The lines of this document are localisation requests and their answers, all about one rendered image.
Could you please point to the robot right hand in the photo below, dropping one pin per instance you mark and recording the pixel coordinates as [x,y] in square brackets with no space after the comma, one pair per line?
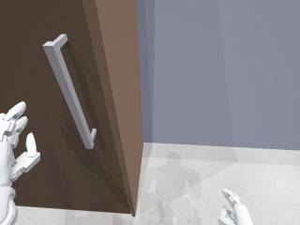
[239,215]

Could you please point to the robot left hand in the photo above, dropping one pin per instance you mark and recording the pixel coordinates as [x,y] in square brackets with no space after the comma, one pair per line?
[10,129]

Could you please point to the handle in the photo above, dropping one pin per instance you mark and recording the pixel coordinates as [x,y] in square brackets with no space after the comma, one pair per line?
[60,70]

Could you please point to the wardrobe door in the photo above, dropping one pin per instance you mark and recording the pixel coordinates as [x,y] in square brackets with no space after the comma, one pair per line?
[68,176]

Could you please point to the left robot forearm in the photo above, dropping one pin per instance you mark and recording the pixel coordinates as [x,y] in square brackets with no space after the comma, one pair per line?
[8,209]

